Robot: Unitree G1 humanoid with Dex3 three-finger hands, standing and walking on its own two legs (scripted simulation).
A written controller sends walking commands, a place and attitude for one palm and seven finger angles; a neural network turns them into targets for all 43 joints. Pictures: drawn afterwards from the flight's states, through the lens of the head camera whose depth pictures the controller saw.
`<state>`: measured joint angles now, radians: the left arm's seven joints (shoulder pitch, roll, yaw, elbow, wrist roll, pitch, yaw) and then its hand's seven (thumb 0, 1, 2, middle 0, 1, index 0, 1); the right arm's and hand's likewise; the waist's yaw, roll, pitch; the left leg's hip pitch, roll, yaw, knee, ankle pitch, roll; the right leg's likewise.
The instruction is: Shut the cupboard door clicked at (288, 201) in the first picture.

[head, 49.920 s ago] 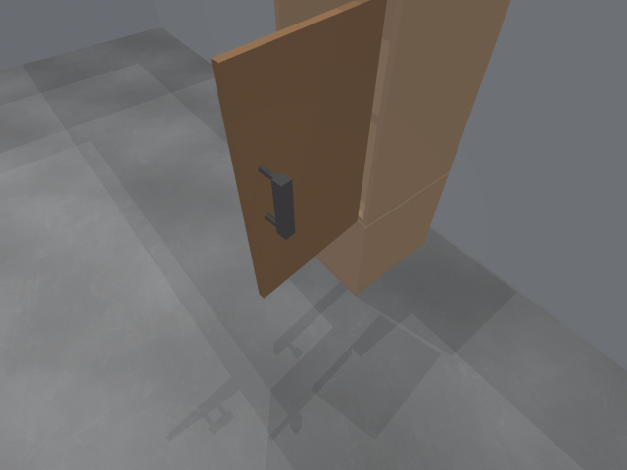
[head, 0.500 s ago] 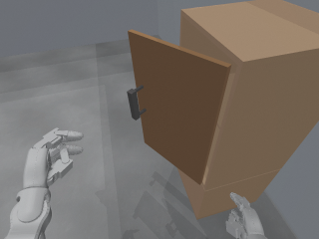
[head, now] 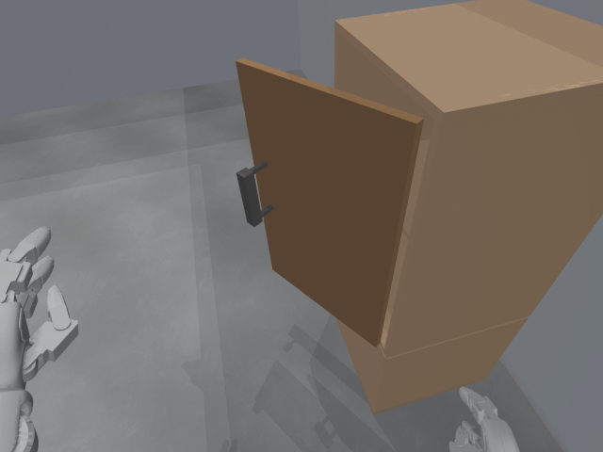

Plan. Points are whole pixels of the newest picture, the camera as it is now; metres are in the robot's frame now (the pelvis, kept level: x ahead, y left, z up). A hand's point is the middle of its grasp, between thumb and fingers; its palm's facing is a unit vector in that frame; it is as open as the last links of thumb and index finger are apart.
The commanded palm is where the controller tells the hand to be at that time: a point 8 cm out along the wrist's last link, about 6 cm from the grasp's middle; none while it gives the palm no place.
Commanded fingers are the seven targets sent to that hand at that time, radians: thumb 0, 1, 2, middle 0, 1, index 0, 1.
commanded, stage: draw the hand back to the body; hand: left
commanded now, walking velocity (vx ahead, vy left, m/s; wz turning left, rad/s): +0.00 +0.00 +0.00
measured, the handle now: (258, 193) +0.62 +0.18 -0.02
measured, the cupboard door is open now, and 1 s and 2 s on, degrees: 32 32 32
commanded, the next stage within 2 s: step back with the hand held close in 0.10 s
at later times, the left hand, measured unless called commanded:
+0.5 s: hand (61, 328) +0.19 +0.28 +0.15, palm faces +0.39 -0.78 -0.50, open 7.4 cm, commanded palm +0.13 +0.32 +0.17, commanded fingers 0.00 0.90 0.90 -0.20 -0.30 -0.20 -0.30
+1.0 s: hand out of the picture +0.12 +0.30 +0.15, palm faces +0.47 -0.77 -0.42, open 7.4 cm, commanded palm +0.06 +0.33 +0.17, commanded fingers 0.00 0.90 0.90 -0.20 -0.30 -0.20 -0.30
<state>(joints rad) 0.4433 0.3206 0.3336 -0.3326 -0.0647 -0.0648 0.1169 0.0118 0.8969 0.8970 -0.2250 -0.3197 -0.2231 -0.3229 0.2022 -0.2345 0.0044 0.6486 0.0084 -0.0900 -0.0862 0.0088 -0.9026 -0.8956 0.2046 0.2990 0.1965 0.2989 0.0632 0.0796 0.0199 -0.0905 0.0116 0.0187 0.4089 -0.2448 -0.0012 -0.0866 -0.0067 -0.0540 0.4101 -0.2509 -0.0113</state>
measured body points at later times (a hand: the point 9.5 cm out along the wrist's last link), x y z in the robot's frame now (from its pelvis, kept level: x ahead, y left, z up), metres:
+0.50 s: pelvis -0.01 +0.02 +0.00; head +0.00 -0.01 +0.45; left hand +0.16 +0.32 +0.18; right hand +0.17 -0.24 -0.10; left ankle -0.01 +0.12 -0.74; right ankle -0.01 -0.11 -0.74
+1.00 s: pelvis -0.08 +0.03 -0.02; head -0.08 +0.04 +0.43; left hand +0.08 +0.34 +0.17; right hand +0.08 -0.21 -0.10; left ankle -0.01 +0.12 -0.74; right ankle -0.01 -0.11 -0.74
